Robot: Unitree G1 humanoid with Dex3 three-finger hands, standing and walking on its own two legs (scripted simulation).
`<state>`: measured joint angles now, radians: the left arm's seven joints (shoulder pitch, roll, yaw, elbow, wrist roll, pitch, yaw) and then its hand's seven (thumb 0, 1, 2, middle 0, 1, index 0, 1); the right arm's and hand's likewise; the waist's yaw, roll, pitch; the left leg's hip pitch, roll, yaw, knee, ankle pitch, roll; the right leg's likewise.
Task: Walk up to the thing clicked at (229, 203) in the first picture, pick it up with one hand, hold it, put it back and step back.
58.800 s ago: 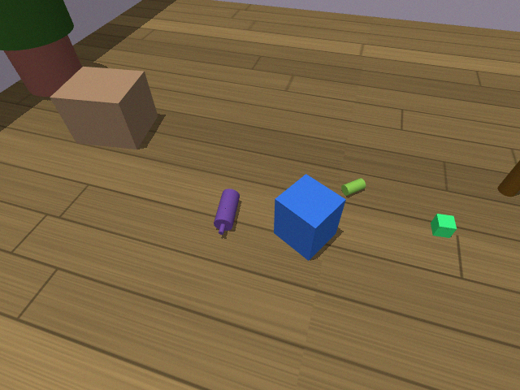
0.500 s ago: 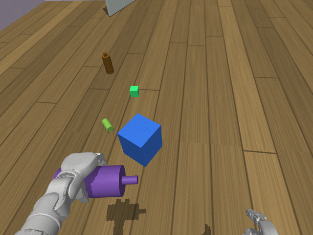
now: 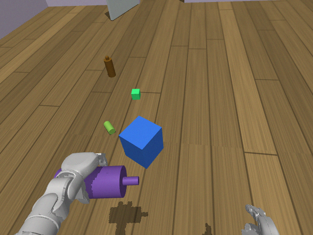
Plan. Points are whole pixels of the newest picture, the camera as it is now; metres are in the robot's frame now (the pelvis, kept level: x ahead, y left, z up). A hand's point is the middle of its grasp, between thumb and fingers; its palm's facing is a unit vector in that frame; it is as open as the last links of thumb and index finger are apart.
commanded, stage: hold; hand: left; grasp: from above
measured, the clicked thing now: (99, 182) +0.30 +0.19 -0.06
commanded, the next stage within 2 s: crouch in 0.66 s
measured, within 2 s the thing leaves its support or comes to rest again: neither
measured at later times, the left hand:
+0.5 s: hand (85, 177) +0.29 +0.22 -0.02, palm faces -0.45 -0.02 -0.89, open 11.4 cm
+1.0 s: hand (90, 178) +0.30 +0.22 -0.05, palm faces -0.45 -0.02 -0.89, open 11.4 cm
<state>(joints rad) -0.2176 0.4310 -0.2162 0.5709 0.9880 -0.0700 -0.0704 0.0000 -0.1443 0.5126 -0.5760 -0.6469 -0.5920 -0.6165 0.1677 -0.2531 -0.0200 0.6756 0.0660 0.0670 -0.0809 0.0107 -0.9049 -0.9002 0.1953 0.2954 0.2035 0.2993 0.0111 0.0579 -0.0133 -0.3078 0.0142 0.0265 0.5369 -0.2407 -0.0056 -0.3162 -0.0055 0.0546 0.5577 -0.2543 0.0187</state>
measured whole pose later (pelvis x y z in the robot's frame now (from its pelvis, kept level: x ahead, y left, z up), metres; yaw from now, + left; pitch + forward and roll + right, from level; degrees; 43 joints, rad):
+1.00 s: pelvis +0.02 +0.00 +0.00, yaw +1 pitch +3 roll +0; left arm -0.24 0.41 -0.20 0.66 1.03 -0.11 0.01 0.00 -0.17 0.58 -0.55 -0.69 -0.57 -0.66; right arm 0.15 -0.25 -0.03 0.67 0.06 0.11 -0.07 0.01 -0.90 -0.90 0.20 0.30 0.20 0.30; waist 0.00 0.04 -0.01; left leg -0.32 0.01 0.02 0.53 -0.25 -0.01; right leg -0.33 -0.01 0.04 0.55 -0.27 0.02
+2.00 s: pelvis -0.06 +0.00 -0.32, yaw -1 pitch +38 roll -5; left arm -0.88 0.55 -0.02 1.29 1.25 -0.14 0.36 0.00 -0.16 0.52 -0.61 -0.60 -0.63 -0.57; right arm 0.16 -0.24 -0.02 0.72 -0.09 -0.03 0.05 0.00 -0.91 -0.90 0.20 0.30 0.21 0.30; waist -0.18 0.04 -0.17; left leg -2.04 -0.01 -0.08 2.02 -0.65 -0.01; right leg -1.98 0.01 -0.02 1.98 -0.68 0.03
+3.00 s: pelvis -0.06 +0.00 -0.42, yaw -4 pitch +35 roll -7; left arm -1.04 0.71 0.02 1.50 1.29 -0.21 0.38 0.00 -0.15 0.52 -0.61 -0.59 -0.62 -0.57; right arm 0.16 -0.26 0.07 0.73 -0.14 -0.03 0.12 0.00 -0.92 -0.90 0.20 0.30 0.21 0.30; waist -0.26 0.00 -0.06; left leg -2.29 0.00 -0.14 2.35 -0.68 -0.03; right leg -2.22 0.04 -0.06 2.28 -0.68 0.04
